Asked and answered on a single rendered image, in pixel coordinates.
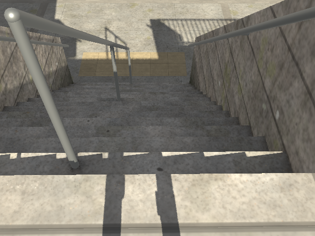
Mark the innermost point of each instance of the stairs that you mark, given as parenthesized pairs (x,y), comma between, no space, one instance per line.
(156,128)

